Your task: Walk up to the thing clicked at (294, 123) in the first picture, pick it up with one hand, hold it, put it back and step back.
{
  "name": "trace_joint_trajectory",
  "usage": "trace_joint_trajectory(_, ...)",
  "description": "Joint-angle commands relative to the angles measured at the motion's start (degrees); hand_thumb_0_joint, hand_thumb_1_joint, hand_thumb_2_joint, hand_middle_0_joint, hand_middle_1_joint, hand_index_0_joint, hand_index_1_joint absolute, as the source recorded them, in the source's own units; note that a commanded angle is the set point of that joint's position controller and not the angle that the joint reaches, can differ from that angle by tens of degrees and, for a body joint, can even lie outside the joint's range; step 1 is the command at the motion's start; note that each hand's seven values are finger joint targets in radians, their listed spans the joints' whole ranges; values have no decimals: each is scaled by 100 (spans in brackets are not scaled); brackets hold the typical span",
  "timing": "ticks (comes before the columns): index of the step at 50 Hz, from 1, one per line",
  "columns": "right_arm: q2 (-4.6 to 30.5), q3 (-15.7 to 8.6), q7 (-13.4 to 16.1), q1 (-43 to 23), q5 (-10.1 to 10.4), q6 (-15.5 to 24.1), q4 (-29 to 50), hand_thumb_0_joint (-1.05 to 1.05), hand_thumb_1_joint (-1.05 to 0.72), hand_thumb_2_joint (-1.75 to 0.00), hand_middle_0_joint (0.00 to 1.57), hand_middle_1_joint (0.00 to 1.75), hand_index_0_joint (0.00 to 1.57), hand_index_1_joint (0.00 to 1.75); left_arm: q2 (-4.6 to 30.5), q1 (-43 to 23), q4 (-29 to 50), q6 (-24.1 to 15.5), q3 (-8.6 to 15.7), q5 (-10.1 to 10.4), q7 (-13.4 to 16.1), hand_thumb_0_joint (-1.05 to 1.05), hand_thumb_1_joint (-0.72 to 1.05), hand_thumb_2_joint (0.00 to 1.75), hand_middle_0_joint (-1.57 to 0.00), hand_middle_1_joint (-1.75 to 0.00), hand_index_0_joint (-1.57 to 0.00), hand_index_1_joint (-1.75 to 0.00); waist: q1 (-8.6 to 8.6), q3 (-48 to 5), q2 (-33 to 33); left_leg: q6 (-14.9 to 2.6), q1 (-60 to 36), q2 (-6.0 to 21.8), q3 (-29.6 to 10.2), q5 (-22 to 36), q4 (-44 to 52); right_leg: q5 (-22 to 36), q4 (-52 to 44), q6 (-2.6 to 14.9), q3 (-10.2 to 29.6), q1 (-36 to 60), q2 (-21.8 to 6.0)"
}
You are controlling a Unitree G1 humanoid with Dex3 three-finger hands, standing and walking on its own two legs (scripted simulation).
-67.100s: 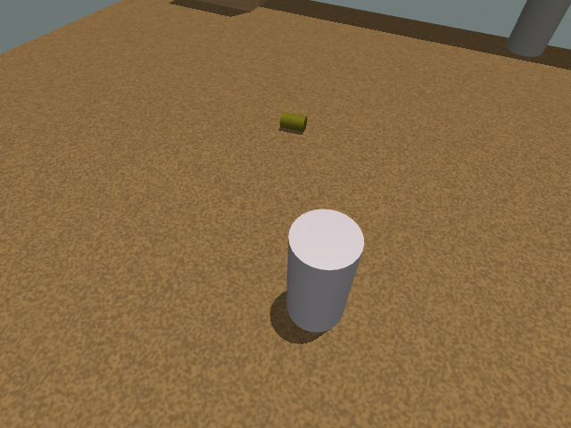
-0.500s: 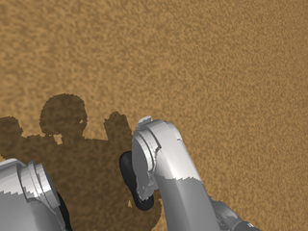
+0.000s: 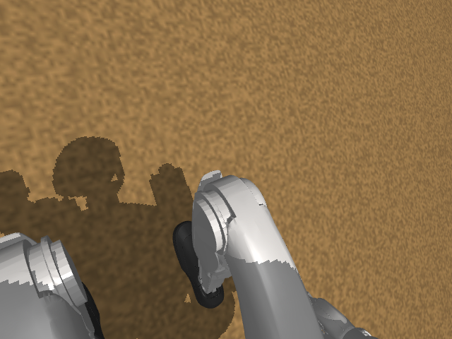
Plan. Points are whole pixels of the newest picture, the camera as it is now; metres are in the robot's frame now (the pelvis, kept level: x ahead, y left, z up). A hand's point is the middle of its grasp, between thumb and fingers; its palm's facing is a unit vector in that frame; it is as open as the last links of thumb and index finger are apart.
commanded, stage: open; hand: left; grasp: from above
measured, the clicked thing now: out of the picture +0.47 +0.34 -0.26
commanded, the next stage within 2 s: withdraw in 0.30 s
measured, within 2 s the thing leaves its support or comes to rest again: neither
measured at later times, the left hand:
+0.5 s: hand out of the picture +0.45 +0.33 -0.23, palm faces -0.43 -0.18 -0.89, open 14.1 cm
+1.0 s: hand out of the picture +0.42 +0.34 -0.06, palm faces -0.48 -0.13 -0.87, open 14.1 cm
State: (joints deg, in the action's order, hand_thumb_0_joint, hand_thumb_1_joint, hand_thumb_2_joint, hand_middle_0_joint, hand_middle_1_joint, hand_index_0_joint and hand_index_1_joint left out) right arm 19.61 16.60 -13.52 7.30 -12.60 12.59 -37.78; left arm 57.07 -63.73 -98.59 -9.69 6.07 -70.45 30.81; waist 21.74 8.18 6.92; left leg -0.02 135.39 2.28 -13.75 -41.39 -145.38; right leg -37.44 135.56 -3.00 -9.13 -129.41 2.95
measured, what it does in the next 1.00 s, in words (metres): rises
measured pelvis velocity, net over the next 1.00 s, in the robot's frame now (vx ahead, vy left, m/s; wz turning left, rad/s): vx -0.01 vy -0.01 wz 0.12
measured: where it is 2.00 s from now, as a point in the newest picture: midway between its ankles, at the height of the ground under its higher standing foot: (151, 309)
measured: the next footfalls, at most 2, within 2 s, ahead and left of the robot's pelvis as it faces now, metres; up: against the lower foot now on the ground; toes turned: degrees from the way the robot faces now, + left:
none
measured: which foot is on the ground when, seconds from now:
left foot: down 0.00-1.00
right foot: down 0.00-1.00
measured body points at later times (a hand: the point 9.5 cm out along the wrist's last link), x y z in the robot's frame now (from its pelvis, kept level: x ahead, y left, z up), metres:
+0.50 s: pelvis +0.00 +0.00 +0.00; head +0.28 +0.12 +0.33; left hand +0.47 +0.34 -0.18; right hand +0.06 -0.25 -0.06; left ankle +0.06 +0.13 -0.27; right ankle +0.11 -0.12 -0.27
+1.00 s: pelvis -0.01 -0.01 +0.07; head +0.21 +0.07 +0.45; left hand +0.45 +0.35 -0.01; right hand +0.11 -0.26 -0.05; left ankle +0.06 +0.13 -0.27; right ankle +0.11 -0.12 -0.27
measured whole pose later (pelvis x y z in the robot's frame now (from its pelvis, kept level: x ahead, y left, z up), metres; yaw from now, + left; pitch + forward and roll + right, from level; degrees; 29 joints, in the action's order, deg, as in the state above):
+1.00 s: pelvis -0.01 -0.01 +0.07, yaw +7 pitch +34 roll -8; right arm 17.8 4.5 -9.4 9.0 -4.5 0.2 -36.5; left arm 41.0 -53.4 -68.5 -4.2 -2.8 -60.9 5.9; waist 11.0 -4.4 -2.1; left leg -0.4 126.4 1.7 -6.9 -38.2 -130.3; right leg -37.2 125.2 -1.8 -4.3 -122.2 0.6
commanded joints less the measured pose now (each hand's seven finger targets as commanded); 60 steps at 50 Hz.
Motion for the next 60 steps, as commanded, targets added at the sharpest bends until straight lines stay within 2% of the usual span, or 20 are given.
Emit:
trace_joint_trajectory(1,1807,-579,77,1089,47,-29,-17,0,-88,-89,20,30,20,30,1222,-1342,739,-12,13,-17,204,0,-53,99,-7,-98,-7,-98,186,-3793,-2990,-44,-2852,75,550,1552,1470,1589,-1071,426,-576,2194,247)
trace_joint_trajectory(2,1823,-586,100,1132,41,-50,-91,0,-88,-90,20,30,20,30,1412,-1358,735,-25,168,12,242,0,-54,101,-7,-97,-6,-98,131,-3907,-2949,-51,-2881,79,557,1593,1423,1645,-1095,420,-571,2234,241)
trace_joint_trajectory(4,1744,-552,78,1111,24,-37,-58,0,-88,-90,20,30,20,30,1129,-1558,863,-67,-66,43,222,0,-54,100,-7,-99,-6,-99,212,-3774,-3079,-55,-2853,77,593,1604,1387,1696,-1107,418,-561,2168,232)
trace_joint_trajectory(6,1805,-568,92,1144,-4,-55,-89,0,-88,-90,20,30,20,30,1388,-1237,655,-49,134,-29,268,0,-54,102,-7,-99,-6,-100,154,-3861,-3115,-31,-2958,79,575,1607,1450,1650,-1090,430,-588,2254,239)
trace_joint_trajectory(7,1789,-565,83,1154,14,-49,-65,0,-88,-89,20,30,20,30,1168,-1482,904,-89,-32,16,232,0,-53,102,-7,-99,-6,-100,192,-3857,-3115,-16,-2979,75,553,1635,1474,1655,-1059,431,-614,2154,228)
trace_joint_trajectory(10,1789,-584,53,1113,-1,-34,-61,0,-88,-90,20,30,20,30,1130,-1496,774,-59,-86,-33,202,0,-53,101,-7,-101,-6,-101,256,-3735,-3037,-36,-2960,81,531,1451,1455,1510,-1075,430,-615,2049,233)
trace_joint_trajectory(12,1833,-609,89,1104,32,-44,-32,0,-88,-90,20,30,20,30,1291,-1430,886,-68,45,29,242,0,-53,102,-7,-100,-6,-101,109,-3838,-3011,-36,-2944,73,535,1389,1514,1429,-1123,432,-608,2092,218)
trace_joint_trajectory(13,1769,-586,74,1124,28,-40,-55,0,-88,-90,20,30,20,30,1108,-1389,780,-56,-91,15,218,0,-53,101,-7,-100,-6,-101,175,-3770,-3066,-34,-2954,73,550,1407,1517,1466,-1109,443,-574,2122,227)
trace_joint_trajectory(17,1818,-591,95,1084,20,-54,-51,0,-88,-90,20,30,20,30,1281,-1328,681,-40,66,-1,276,0,-52,101,-7,-101,-6,-101,135,-3915,-3040,-25,-2973,71,530,1403,1567,1448,-1110,445,-611,2181,229)
trace_joint_trajectory(19,1767,-582,73,1117,38,-37,-78,0,-88,-89,20,30,20,30,1064,-1506,768,-53,-108,16,237,0,-53,100,-6,-100,-6,-100,213,-3737,-2949,-36,-2904,76,518,1402,1497,1477,-1054,436,-612,1991,216)
trace_joint_trajectory(23,1772,-591,103,1138,53,-44,-46,0,-90,-90,20,30,20,30,1259,-1610,970,-36,-6,8,266,0,-53,99,-7,-101,-7,-101,126,-3972,-3065,-42,-2983,72,574,1493,1496,1553,-1097,439,-558,2164,224)
trace_joint_trajectory(27,1738,-687,118,1098,79,-104,-10,0,-90,-90,20,30,20,30,1548,-1456,1783,-6,180,-46,172,0,-53,99,-7,-101,-7,-100,-112,-4646,-3640,25,-3416,65,624,1850,1563,1801,-1034,471,-543,2353,199)
trace_joint_trajectory(31,1679,-977,75,1137,185,-284,23,0,-90,-90,20,30,20,30,1455,-1130,2746,105,330,38,-145,0,-53,99,-7,-100,-7,-100,-457,-5184,-4146,81,-3681,13,715,2077,1784,1880,-1020,542,-458,2259,142)
trace_joint_trajectory(35,1470,-1284,-10,1254,358,-557,76,0,-90,-90,20,30,20,30,950,-658,3457,372,302,266,-586,0,-53,100,-7,-99,-7,-99,-782,-5657,-3909,-1,-3573,-43,890,2020,1971,1844,-1246,529,-264,2374,126)
trace_joint_trajectory(41,1307,-1701,139,1530,704,-1010,45,0,-90,-90,20,30,20,30,-404,-587,3685,708,-544,727,-1663,0,-54,102,-7,-100,-6,-101,-554,-4855,-2530,-137,-3290,-82,866,1231,2579,1189,-1991,539,-68,2329,131)
trace_joint_trajectory(44,1280,-1767,308,1563,789,-1174,93,0,-90,-90,20,30,20,30,-811,-392,3689,701,-819,947,-2190,0,-53,102,-7,-100,-6,-101,-530,-4376,-1876,-185,-2989,-161,925,980,2735,909,-2318,563,43,2469,61)
trace_joint_trajectory(47,1258,-1778,563,1518,850,-1266,173,0,-89,-90,20,30,20,30,-678,-569,3830,558,-764,1030,-2431,0,-51,102,-8,-100,-7,-101,-603,-4196,-1541,-177,-3004,-193,887,764,2885,617,-2526,586,100,2433,7)
trace_joint_trajectory(50,1097,-1680,742,1426,860,-1318,217,0,-89,-90,20,30,20,30,-506,-860,3768,320,-687,885,-2408,0,-51,102,-8,-100,-7,-101,-639,-4222,-1399,-188,-2886,-242,998,757,2846,536,-2588,558,210,2528,-19)
trace_joint_trajectory(55,899,-1458,863,1199,758,-1316,153,0,-89,-90,20,30,20,30,-79,-1179,3126,-70,-528,449,-1974,0,-52,102,-8,-100,-7,-101,-739,-4317,-1729,-197,-2775,-261,1169,739,2750,463,-2430,521,385,2557,-12)
trace_joint_trajectory(60,1016,-1365,879,1163,630,-1252,49,0,-89,-90,20,30,20,30,140,-1792,2423,-243,-467,1,-1396,0,-52,101,-7,-100,-7,-101,-540,-4297,-2123,-149,-2895,-270,1097,455,2647,130,-2208,581,323,1963,2)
